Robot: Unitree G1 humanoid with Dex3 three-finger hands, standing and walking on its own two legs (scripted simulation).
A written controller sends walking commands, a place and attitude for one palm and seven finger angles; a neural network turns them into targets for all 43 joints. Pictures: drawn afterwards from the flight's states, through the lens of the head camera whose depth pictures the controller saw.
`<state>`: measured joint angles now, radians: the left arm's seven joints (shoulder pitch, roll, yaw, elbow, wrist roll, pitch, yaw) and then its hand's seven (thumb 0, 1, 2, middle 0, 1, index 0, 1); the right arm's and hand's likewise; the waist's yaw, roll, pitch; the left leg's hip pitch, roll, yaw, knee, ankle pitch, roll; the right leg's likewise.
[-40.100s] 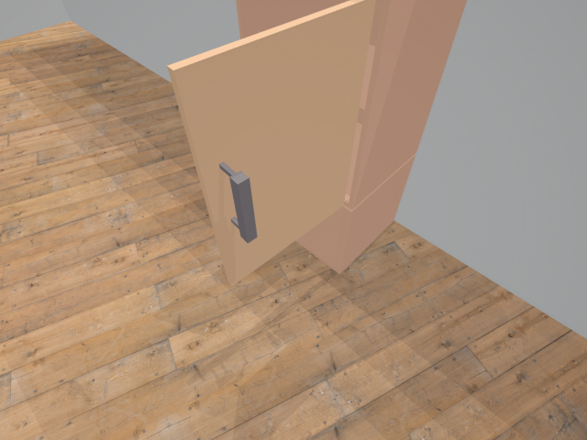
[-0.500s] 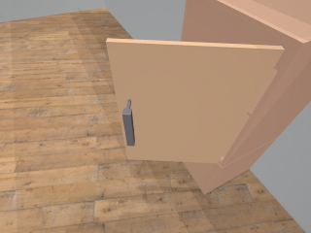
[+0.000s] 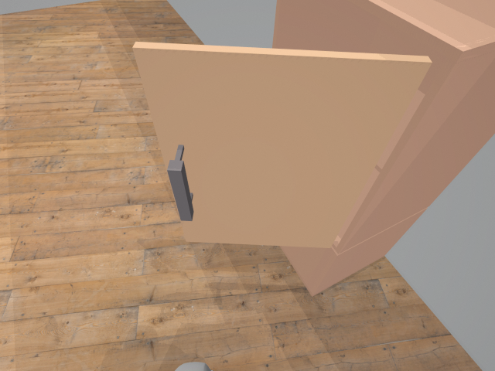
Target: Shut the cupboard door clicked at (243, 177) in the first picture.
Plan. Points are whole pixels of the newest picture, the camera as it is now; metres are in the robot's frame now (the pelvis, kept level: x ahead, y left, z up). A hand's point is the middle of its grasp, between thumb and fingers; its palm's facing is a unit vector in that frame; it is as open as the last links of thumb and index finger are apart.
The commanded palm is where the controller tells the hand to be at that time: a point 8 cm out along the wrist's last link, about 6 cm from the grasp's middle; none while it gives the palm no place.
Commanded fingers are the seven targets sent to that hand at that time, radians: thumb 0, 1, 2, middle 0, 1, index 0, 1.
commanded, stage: come to a stop and stand still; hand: left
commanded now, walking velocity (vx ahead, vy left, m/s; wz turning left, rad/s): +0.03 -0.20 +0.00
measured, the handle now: (183, 184) +0.46 +0.17 -0.02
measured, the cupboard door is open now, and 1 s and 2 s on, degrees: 61 61 61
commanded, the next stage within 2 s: look again from close up in 1.60 s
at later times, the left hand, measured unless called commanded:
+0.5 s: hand out of the picture +0.03 +0.15 -0.17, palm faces +0.04 -0.97 -0.25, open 7.3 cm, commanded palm none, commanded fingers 0.00 0.90 0.90 -0.20 -0.30 -0.20 -0.30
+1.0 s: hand out of the picture +0.00 +0.15 -0.16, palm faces +0.05 -0.97 -0.25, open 7.4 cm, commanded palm none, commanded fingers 0.00 0.90 0.90 -0.20 -0.30 -0.20 -0.30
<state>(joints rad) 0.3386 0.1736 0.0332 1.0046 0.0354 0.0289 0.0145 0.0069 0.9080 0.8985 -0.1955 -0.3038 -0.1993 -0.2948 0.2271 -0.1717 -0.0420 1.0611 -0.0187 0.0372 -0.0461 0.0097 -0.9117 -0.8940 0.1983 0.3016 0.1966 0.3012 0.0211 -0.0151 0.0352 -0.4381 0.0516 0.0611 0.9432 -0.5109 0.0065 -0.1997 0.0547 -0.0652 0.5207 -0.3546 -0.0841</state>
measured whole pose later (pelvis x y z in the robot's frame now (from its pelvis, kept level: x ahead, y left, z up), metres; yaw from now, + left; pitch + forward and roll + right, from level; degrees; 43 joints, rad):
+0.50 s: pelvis +0.00 -0.05 +0.00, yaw +2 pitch +0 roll +0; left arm 0.30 0.21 0.02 0.98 0.02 0.01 0.02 0.02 0.92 0.90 -0.20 -0.30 -0.20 -0.29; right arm 0.25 -0.17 -0.04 0.99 -0.02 0.00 -0.03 0.01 -0.93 -0.89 0.20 0.30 0.20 0.30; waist -0.01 0.01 0.00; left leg -0.29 0.05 0.07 0.61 -0.32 -0.01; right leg -0.24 -0.03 -0.01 0.59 -0.34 0.03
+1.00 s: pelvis -0.03 -0.06 +0.01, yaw +3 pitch -3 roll +0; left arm 0.26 0.26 0.00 1.03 0.01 0.00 0.01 0.01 0.90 0.90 -0.20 -0.30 -0.20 -0.30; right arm 0.23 -0.25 -0.02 1.09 -0.01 0.00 0.00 0.01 -0.91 -0.89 0.20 0.30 0.20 0.30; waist -0.01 -0.02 0.01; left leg -0.21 0.05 0.05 0.45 -0.19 -0.02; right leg -0.16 -0.02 -0.03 0.44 -0.23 0.01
